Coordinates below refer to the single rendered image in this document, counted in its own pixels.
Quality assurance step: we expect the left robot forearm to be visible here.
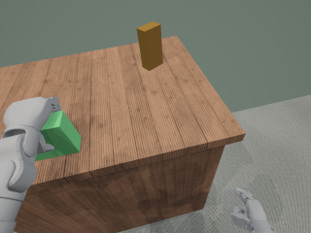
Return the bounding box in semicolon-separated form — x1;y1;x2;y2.
0;125;41;233

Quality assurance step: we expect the left robot hand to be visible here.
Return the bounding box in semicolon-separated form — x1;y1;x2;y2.
3;96;62;154

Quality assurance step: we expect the right robot forearm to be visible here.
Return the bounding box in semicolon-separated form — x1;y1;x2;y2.
250;220;276;233

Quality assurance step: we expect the sponge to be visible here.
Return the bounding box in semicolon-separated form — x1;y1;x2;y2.
34;111;82;162

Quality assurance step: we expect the table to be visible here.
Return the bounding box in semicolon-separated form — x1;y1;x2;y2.
0;36;246;233

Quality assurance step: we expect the right robot hand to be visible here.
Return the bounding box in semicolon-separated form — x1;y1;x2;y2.
230;187;268;231

